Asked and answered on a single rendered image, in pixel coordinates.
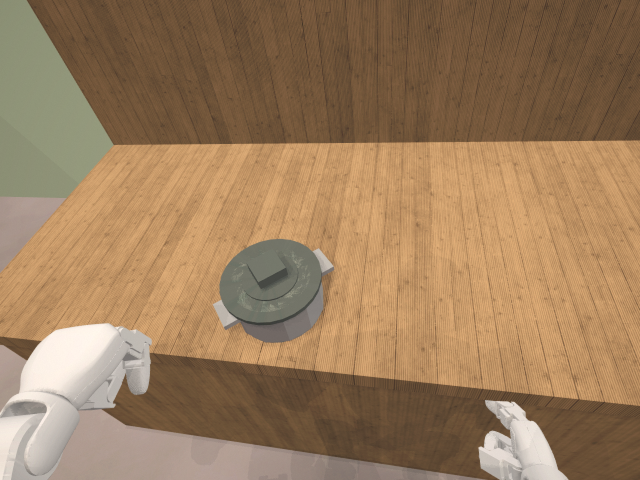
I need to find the left robot forearm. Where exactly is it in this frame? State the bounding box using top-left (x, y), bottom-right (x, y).
top-left (0, 391), bottom-right (80, 480)

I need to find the left robot hand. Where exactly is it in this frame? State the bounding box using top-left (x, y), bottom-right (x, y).
top-left (19, 323), bottom-right (152, 410)

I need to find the lid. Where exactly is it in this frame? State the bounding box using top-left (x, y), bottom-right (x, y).
top-left (219, 239), bottom-right (322, 325)

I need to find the knob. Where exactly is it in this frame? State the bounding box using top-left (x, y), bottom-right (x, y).
top-left (246, 249), bottom-right (288, 289)

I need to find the right robot hand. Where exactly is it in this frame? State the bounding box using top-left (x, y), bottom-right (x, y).
top-left (478, 400), bottom-right (558, 480)

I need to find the table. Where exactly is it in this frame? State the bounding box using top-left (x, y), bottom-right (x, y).
top-left (0, 0), bottom-right (640, 480)

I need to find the pot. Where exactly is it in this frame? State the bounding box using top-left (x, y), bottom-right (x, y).
top-left (213, 248), bottom-right (334, 343)

